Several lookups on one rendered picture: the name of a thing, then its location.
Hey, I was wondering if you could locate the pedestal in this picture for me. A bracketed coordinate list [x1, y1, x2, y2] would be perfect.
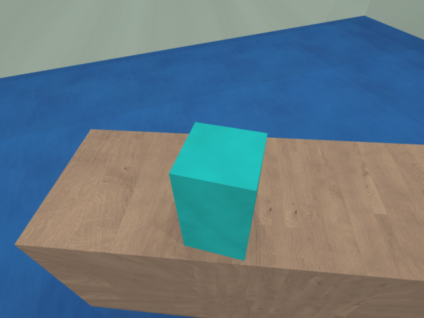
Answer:
[15, 129, 424, 318]

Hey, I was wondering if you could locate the carton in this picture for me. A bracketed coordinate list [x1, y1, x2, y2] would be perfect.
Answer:
[169, 122, 268, 260]

